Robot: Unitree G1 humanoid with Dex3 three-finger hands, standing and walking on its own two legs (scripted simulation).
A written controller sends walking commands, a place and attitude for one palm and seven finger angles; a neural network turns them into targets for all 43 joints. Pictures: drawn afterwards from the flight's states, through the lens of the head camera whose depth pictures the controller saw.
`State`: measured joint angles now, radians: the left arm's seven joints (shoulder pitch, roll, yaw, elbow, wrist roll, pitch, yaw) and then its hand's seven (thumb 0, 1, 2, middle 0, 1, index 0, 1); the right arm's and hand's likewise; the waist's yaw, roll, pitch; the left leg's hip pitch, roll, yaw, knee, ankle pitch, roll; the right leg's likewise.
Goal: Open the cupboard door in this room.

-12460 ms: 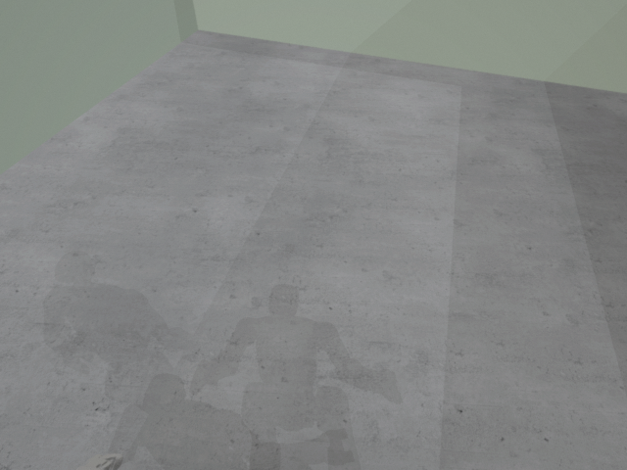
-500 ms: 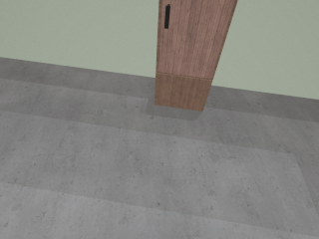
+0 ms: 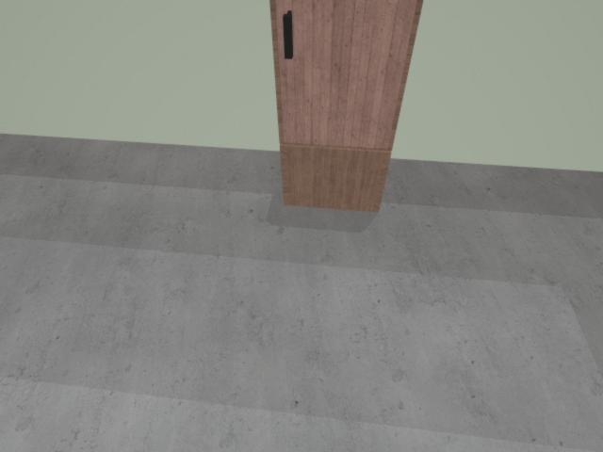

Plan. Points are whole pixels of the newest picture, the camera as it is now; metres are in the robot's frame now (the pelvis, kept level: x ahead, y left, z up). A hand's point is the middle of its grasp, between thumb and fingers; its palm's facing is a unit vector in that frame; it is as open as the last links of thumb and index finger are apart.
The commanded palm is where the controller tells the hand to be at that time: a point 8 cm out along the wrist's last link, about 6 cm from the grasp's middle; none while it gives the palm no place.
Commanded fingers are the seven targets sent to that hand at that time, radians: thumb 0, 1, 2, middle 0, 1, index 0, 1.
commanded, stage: stand and wait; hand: left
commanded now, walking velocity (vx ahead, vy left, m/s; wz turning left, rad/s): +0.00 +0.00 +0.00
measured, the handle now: (289, 34) +1.25 +0.10 +0.03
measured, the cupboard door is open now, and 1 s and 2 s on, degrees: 0 0 0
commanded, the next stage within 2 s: look at it before walking up in 0.26 s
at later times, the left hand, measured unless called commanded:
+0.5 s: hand out of the picture -0.04 +0.14 -0.17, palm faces +0.05 -0.99 -0.16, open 7.4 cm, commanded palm none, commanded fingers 0.00 0.90 0.90 -0.20 -0.30 -0.20 -0.30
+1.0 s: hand out of the picture -0.02 +0.17 -0.17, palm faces +0.03 -0.98 -0.19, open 7.4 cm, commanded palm none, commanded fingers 0.00 0.90 0.90 -0.20 -0.30 -0.20 -0.30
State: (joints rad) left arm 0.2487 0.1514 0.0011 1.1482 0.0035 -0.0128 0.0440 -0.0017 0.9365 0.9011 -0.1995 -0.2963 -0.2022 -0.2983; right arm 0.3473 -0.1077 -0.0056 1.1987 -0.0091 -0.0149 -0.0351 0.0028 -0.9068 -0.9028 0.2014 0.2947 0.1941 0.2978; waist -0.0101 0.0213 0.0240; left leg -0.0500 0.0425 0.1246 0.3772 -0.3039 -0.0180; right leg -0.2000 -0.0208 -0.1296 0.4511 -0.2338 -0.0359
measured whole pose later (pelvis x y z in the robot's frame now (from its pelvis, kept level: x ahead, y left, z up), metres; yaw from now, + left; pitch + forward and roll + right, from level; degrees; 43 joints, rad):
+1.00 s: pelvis -0.02 +0.00 +0.00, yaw +0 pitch -1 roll +0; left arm 0.28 0.14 0.00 1.15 0.01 -0.02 0.04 0.01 0.91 0.90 -0.20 -0.30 -0.20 -0.30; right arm 0.35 -0.12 -0.01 1.17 -0.01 -0.02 -0.03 0.00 -0.91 -0.90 0.20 0.29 0.19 0.30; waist 0.00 0.00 0.03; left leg -0.08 0.05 0.13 0.38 -0.28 -0.01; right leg -0.21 -0.01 -0.13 0.42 -0.19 -0.04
